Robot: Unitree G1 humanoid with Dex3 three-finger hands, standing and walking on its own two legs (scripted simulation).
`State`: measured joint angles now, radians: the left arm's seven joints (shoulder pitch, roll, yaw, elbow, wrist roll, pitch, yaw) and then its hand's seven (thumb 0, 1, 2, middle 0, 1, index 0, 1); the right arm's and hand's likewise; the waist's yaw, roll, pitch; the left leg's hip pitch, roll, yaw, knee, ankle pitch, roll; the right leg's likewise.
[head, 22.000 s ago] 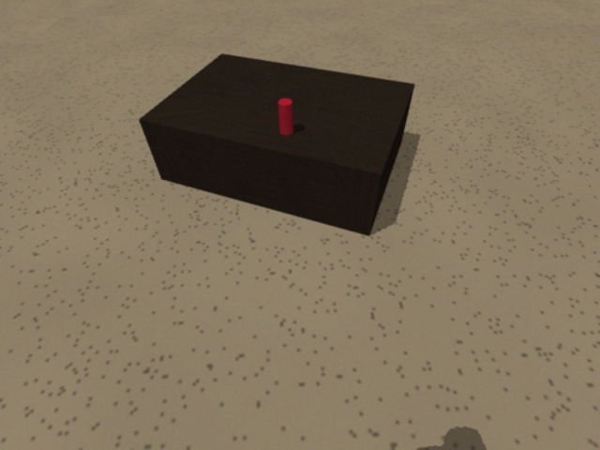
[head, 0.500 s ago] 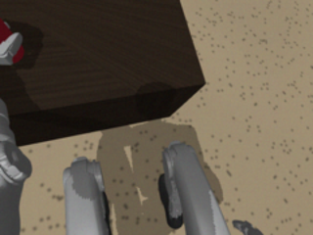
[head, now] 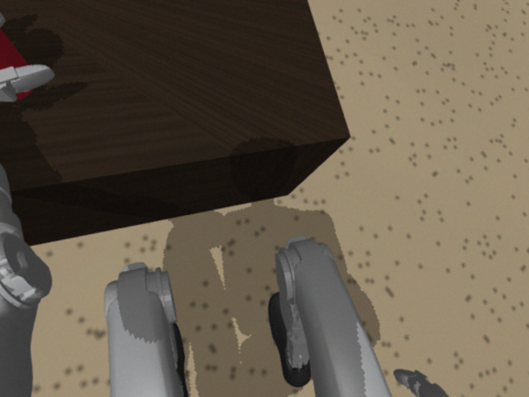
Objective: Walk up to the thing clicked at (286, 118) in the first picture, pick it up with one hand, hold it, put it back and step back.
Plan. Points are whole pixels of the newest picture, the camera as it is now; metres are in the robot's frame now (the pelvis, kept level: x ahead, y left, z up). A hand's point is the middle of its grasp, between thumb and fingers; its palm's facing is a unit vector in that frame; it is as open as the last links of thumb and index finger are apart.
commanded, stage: open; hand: left
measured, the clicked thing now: out of the picture +0.57 +0.28 +0.03
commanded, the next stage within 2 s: withdraw in 0.04 s
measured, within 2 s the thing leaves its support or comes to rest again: neither
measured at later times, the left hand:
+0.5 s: hand out of the picture +0.55 +0.33 +0.09, palm faces +0.38 -0.92 -0.05, open 17.3 cm
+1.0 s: hand out of the picture +0.52 +0.40 +0.22, palm faces +0.48 -0.81 -0.35, open 17.3 cm
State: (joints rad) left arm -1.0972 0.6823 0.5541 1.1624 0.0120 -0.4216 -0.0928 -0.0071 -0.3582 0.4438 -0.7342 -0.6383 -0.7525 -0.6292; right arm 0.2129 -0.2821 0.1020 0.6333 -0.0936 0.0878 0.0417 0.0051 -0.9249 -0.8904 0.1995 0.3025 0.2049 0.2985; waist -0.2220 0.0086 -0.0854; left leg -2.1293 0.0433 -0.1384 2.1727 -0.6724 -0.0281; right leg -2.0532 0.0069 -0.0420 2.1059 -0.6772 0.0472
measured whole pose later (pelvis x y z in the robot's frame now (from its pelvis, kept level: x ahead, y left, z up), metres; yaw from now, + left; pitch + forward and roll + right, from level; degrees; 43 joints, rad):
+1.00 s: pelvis +0.03 +0.01 +0.21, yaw +3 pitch +29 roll -6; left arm -0.95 0.84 0.50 1.23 0.16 -0.08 0.05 -0.01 -0.52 0.06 -0.06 -0.06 -0.07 -0.06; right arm 0.29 -0.26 0.08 0.63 -0.01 0.13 0.00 0.01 -0.90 -0.90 0.20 0.30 0.21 0.30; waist -0.19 0.02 -0.11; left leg -1.42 0.08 -0.09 1.48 -0.56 -0.01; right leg -1.34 0.01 -0.05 1.38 -0.54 0.04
